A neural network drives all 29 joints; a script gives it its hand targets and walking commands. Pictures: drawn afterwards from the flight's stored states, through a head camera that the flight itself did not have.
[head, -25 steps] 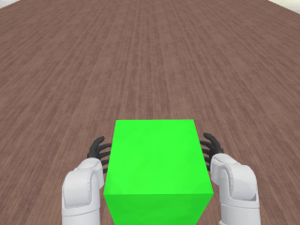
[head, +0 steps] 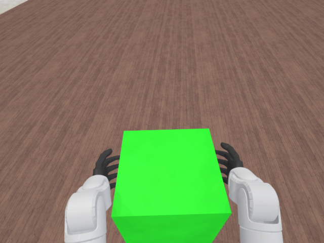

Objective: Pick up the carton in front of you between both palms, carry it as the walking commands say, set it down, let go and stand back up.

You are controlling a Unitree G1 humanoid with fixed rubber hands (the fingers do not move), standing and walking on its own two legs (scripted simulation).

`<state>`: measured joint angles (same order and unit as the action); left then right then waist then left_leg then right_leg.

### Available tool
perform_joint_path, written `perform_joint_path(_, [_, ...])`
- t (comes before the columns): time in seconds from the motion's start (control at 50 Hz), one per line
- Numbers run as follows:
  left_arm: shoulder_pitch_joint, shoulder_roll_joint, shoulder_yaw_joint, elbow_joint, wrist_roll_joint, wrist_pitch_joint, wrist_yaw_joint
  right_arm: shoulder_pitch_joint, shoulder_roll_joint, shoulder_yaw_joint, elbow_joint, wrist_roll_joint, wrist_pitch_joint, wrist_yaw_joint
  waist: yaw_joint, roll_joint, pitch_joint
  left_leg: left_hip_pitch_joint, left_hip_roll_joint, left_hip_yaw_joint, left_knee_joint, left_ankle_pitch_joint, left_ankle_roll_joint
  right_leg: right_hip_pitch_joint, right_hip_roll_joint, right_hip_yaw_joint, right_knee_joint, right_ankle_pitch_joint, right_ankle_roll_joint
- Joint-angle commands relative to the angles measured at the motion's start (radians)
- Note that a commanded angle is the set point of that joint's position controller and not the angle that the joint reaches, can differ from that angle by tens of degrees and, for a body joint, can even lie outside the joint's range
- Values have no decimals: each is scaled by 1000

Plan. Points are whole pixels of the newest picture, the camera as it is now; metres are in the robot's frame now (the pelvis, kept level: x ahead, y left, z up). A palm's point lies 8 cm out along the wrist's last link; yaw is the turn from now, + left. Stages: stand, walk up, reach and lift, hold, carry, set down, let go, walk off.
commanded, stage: carry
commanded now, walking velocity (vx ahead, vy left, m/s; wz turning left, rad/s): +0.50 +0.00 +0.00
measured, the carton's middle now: (167, 191) +0.26 +0.01 +0.00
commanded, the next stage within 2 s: none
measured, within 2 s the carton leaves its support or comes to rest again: neither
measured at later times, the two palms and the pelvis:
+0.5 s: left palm (115, 87) +0.60 +0.17 +0.09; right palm (202, 84) +0.58 -0.12 +0.09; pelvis +0.33 +0.04 +0.00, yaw -3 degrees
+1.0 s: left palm (135, 48) +0.91 +0.13 +0.08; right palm (199, 45) +0.92 -0.17 +0.07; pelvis +0.66 -0.02 +0.00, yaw +0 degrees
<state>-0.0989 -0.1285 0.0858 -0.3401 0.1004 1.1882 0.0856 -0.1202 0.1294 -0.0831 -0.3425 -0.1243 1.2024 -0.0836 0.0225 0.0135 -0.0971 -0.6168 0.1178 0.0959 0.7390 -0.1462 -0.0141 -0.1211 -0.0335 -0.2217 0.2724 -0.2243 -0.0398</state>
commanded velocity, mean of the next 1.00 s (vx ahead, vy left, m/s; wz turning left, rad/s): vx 0.50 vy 0.00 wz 0.00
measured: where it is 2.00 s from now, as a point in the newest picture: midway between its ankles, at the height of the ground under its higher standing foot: (166, 115)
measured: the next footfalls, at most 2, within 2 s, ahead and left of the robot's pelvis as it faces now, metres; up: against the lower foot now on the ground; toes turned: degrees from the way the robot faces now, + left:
left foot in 0.16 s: +0.31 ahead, +0.13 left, +0.00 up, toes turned +9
right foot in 0.66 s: +0.62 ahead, -0.10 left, +0.00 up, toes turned -12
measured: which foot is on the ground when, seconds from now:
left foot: up 0.00-0.14, down 0.16-0.66, up 0.68-1.00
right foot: down 0.00-0.20, up 0.22-0.64, down 0.66-1.00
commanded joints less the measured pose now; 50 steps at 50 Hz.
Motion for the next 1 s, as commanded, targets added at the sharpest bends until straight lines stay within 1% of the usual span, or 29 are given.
perform_joint_path(0.0, [-497, -885, -707, -139, -430, 1, -264, -460, 904, 714, -106, 401, -13, 223, -2, -137, -185, 1, -30, 55, -143, 95, 6, 198, -220, 127, -94, 277, -81])
perform_joint_path(0.06, [-472, -840, -688, -116, -406, 27, -255, -454, 853, 698, -101, 403, 18, 227, 0, -160, -135, 45, -45, 80, -230, 142, 26, 221, -216, 96, -66, 352, -59])
perform_joint_path(0.1, [-474, -818, -680, -99, -396, 42, -251, -458, 829, 686, -86, 406, 35, 232, -2, -166, -126, 129, -62, 110, -270, 110, 43, 228, -213, 69, 8, 455, -39])
perform_joint_path(0.14, [-494, -801, -677, -90, -393, 56, -249, -448, 815, 666, -53, 404, 46, 238, -27, -115, -205, 434, -135, 190, -311, 24, 50, 124, -157, -16, 273, 541, 4])
perform_joint_path(0.16, [-510, -788, -675, -88, -393, 61, -248, -445, 810, 655, -39, 401, 50, 240, -51, -34, -276, 649, -16, 30, -317, -61, 62, -40, -138, -5, 479, 340, 37])
perform_joint_path(0.18, [-555, -801, -691, -112, -406, 74, -247, -457, 803, 639, -4, 383, 43, 244, -55, 236, -357, 858, 257, -463, -421, -195, 210, -341, -12, 14, 796, 102, 89])
perform_joint_path(0.2, [-569, -815, -695, -94, -407, 75, -250, -455, 834, 643, 12, 396, 41, 246, -47, 304, -327, 906, 306, -628, -510, -42, 257, -543, 46, 113, 949, -253, 79])
perform_joint_path(0.22, [-577, -851, -694, -75, -409, 67, -254, -475, 859, 648, -12, 410, 37, 248, -46, 222, -314, 879, 292, -514, -473, 97, 247, -584, -11, 188, 1036, -258, 47])
perform_joint_path(0.24, [-585, -880, -696, -75, -412, 56, -257, -495, 897, 658, -24, 418, 29, 251, -46, 128, -318, 826, 267, -428, -446, 181, 222, -586, -50, 214, 1040, -220, 26])
perform_joint_path(0.26, [-591, -909, -703, -76, -413, 45, -257, -522, 931, 670, -42, 428, 21, 253, -40, 45, -309, 753, 248, -347, -457, 190, 185, -563, -86, 231, 971, -149, 20])
perform_joint_path(0.28, [-598, -930, -710, -86, -412, 34, -255, -548, 955, 681, -60, 439, 12, 256, -33, 40, -304, 691, 224, -277, -484, 139, 151, -521, -104, 231, 895, -96, 21])
perform_joint_path(0.3, [-604, -956, -716, -89, -413, 26, -252, -564, 966, 685, -70, 447, 5, 258, -32, 71, -308, 660, 207, -222, -508, 96, 137, -489, -99, 209, 845, -60, 27])
perform_joint_path(0.36, [-579, -966, -722, -118, -403, 8, -235, -549, 958, 695, -103, 463, -2, 266, -32, 118, -281, 642, 180, -137, -575, 11, 151, -492, -93, 161, 683, -4, 52])
perform_joint_path(0.4, [-566, -949, -721, -138, -394, 8, -225, -538, 934, 696, -123, 466, 1, 267, -34, 115, -249, 673, 170, -101, -589, 56, 163, -528, -92, 132, 563, 47, 66])
perform_joint_path(0.44, [-533, -924, -714, -133, -386, 18, -220, -505, 904, 688, -119, 457, 9, 265, -36, 110, -219, 700, 151, -59, -580, 145, 157, -527, -80, 103, 440, 101, 69])
perform_joint_path(0.56, [-493, -876, -703, -70, -387, 46, -241, -434, 859, 662, -39, 402, 28, 258, -42, 138, -127, 748, 128, 29, -533, 323, 113, -440, -35, 27, 225, 207, 32])
perform_joint_path(0.6, [-501, -875, -697, -50, -391, 49, -251, -446, 861, 664, -21, 396, 29, 259, -36, 147, -126, 736, 124, 63, -442, 429, 91, -323, -9, -7, 183, 169, 15])
perform_joint_path(0.62, [-495, -881, -693, -33, -390, 48, -255, -453, 862, 667, -14, 396, 29, 260, -20, 121, -159, 690, 95, 114, -311, 468, 68, -176, 31, -54, 138, 137, 11])
perform_joint_path(0.64, [-479, -883, -683, -11, -388, 45, -259, -461, 859, 670, -9, 394, 28, 260, -5, 71, -224, 569, 63, 140, -136, 426, 41, 39, 22, -34, 158, 70, 7])
perform_joint_path(0.66, [-465, -878, -674, 4, -379, 42, -261, -473, 860, 676, -9, 397, 30, 261, 13, -85, -290, 380, 11, 144, 130, 189, 6, 210, -187, 291, 89, -51, -40])
perform_joint_path(0.68, [-485, -890, -672, 32, -376, 26, -266, -510, 884, 699, -42, 408, 31, 261, 10, -351, -332, 44, -125, 71, 379, -251, -29, 423, -395, 695, -13, -64, -178])
perform_joint_path(0.7, [-480, -922, -675, 19, -393, 15, -267, -523, 895, 703, -36, 413, 22, 264, 6, -308, -311, -54, -98, -60, 523, -334, 1, 403, -401, 718, -42, 79, -199])
perform_joint_path(0.72, [-499, -956, -681, -1, -400, 3, -268, -539, 927, 711, -38, 425, 10, 266, 3, -235, -312, -66, -57, -92, 565, -313, 29, 365, -369, 606, -9, 211, -187])
perform_joint_path(0.74, [-515, -987, -690, -21, -407, -8, -269, -544, 952, 717, -40, 431, -4, 267, -3, -109, -317, -60, -16, -108, 525, -258, 41, 320, -350, 517, 3, 253, -156])
perform_joint_path(0.76, [-541, -1006, -700, -43, -414, -18, -269, -544, 981, 722, -45, 437, -16, 266, -6, -54, -301, -38, 10, -113, 447, -201, 43, 258, -331, 446, -15, 259, -126])
perform_joint_path(0.78, [-554, -1016, -709, -64, -420, -27, -268, -537, 1000, 728, -51, 440, -27, 264, -10, -69, -306, -4, 19, -105, 385, -160, 39, 224, -313, 391, -39, 218, -104])
perform_joint_path(0.84, [-523, -1010, -727, -106, -432, -38, -270, -481, 1009, 733, -67, 421, -50, 250, -7, -110, -294, 5, 3, -51, 230, -119, 21, 206, -285, 287, -89, 171, -108])
perform_joint_path(0.92, [-481, -954, -731, -142, -434, -35, -273, -433, 972, 734, -98, 403, -54, 234, -3, -123, -222, -32, -12, 18, -9, -1, -2, 240, -235, 183, -94, 295, -108])
perform_joint_path(0.98, [-472, -895, -720, -169, -427, -18, -266, -439, 918, 729, -138, 407, -35, 228, -2, -135, -172, -14, -35, 59, -127, 83, 8, 253, -216, 132, -81, 395, -90])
